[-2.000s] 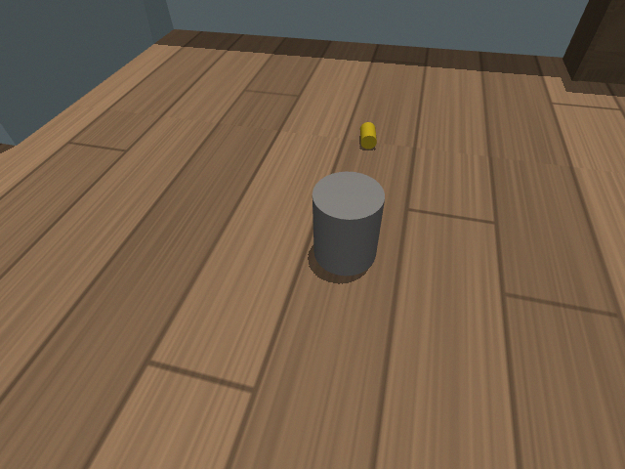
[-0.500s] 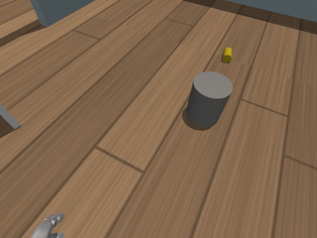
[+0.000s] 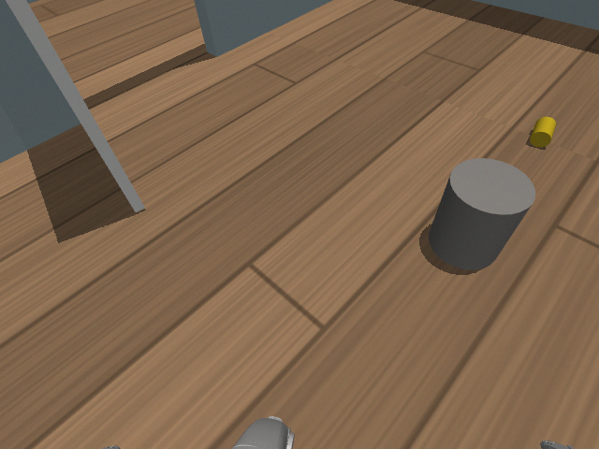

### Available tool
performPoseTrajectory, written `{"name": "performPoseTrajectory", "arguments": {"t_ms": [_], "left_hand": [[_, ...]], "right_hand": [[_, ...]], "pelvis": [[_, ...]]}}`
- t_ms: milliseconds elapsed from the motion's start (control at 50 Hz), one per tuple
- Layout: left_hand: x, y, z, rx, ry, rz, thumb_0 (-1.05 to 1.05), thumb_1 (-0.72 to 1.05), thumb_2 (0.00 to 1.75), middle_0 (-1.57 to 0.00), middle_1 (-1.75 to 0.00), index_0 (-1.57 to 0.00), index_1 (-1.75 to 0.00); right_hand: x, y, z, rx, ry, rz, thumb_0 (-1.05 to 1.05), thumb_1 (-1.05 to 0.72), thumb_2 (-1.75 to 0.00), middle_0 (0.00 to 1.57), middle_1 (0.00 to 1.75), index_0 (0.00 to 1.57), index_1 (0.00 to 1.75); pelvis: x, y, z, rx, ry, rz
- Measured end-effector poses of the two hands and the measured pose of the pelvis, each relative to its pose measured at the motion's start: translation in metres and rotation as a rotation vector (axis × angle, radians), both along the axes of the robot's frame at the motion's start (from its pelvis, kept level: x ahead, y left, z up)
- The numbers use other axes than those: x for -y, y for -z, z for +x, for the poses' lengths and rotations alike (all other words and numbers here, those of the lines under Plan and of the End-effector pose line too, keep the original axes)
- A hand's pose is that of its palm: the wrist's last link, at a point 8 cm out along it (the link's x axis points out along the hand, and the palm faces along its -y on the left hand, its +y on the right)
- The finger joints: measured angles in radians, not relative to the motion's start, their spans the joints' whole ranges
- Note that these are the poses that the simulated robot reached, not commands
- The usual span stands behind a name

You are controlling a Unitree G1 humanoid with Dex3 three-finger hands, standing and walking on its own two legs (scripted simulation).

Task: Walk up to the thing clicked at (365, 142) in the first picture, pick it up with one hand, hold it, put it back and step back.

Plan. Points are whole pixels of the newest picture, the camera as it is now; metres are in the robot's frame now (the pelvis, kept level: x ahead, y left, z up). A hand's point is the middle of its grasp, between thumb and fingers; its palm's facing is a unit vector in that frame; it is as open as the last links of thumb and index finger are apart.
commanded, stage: walk up
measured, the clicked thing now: (543, 131) +1.62 -1.09 -0.71
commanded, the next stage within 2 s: stand in 1.30 s
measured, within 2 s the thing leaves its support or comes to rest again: neither
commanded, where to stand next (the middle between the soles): +0.06 +0.01 m, yaw +8 degrees
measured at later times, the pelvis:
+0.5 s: pelvis -0.01 +0.00 +0.01, yaw +9 degrees
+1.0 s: pelvis +0.01 -0.01 +0.02, yaw +12 degrees
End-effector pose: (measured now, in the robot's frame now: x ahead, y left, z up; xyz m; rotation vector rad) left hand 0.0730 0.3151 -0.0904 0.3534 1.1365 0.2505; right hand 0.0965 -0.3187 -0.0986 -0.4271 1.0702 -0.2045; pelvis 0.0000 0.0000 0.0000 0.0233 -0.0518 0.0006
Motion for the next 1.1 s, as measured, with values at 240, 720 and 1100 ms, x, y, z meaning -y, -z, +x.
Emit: {"name": "performPoseTrajectory", "arguments": {"t_ms": [240, 720, 1100], "left_hand": [[-0.019, 0.006, -0.070, -0.032, -0.113, 0.002, 0.01, 0.90, 0.89, -0.21, -0.30, -0.20, -0.30], [-0.002, 0.002, -0.069, 0.004, -0.171, -0.019, 0.01, 0.91, 0.89, -0.21, -0.30, -0.20, -0.30], [0.009, -0.003, -0.036, -0.004, -0.176, -0.049, 0.01, 0.91, 0.89, -0.21, -0.30, -0.20, -0.30]], "right_hand": [[-0.021, -0.004, 0.018, -0.052, -0.122, 0.015, 0.00, -0.90, -0.90, 0.21, 0.30, 0.20, 0.30], [-0.036, 0.000, 0.037, -0.045, -0.154, 0.084, 0.00, -0.90, -0.90, 0.20, 0.30, 0.20, 0.30], [-0.037, -0.009, 0.059, -0.092, -0.136, 0.087, 0.00, -0.90, -0.90, 0.20, 0.30, 0.20, 0.30]], "pelvis": [[-0.005, 0.000, -0.005, -0.007, -0.100, 0.001], [0.000, -0.009, -0.005, 0.001, -0.183, -0.029], [0.007, -0.024, 0.011, -0.004, -0.202, -0.031]]}}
